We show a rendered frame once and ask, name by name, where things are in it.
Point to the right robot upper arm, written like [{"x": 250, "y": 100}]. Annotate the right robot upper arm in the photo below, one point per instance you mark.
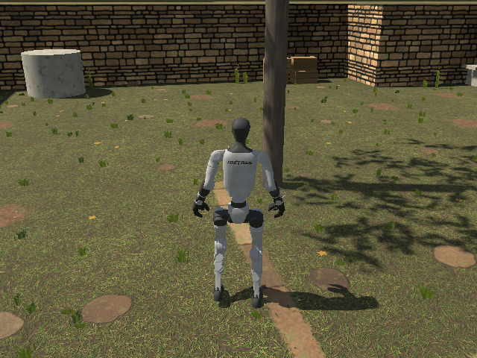
[{"x": 267, "y": 170}]

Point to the left robot hand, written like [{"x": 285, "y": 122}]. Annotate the left robot hand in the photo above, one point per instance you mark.
[{"x": 200, "y": 207}]

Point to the left robot forearm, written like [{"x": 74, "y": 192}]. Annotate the left robot forearm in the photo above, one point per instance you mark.
[{"x": 202, "y": 194}]

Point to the right robot hand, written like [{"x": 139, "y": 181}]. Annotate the right robot hand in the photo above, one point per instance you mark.
[{"x": 276, "y": 207}]

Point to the right robot forearm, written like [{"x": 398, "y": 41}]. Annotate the right robot forearm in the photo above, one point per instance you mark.
[{"x": 276, "y": 196}]

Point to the robot right foot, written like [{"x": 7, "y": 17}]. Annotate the robot right foot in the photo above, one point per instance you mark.
[{"x": 256, "y": 302}]

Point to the left robot thigh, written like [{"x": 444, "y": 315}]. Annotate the left robot thigh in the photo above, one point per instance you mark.
[{"x": 220, "y": 218}]

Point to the left robot upper arm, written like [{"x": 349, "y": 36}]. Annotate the left robot upper arm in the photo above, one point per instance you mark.
[{"x": 216, "y": 157}]

